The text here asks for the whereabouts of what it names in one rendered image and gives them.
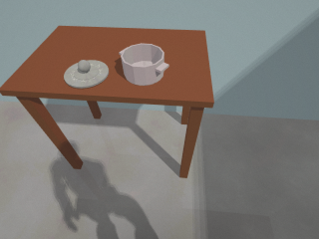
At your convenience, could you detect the table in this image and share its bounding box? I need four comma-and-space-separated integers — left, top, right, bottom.
0, 25, 214, 178

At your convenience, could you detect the knob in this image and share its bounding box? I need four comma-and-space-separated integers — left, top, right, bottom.
78, 60, 91, 73

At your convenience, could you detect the pot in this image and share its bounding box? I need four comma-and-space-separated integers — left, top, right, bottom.
119, 43, 169, 86

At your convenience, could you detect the lid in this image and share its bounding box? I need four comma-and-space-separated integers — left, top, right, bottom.
64, 60, 109, 89

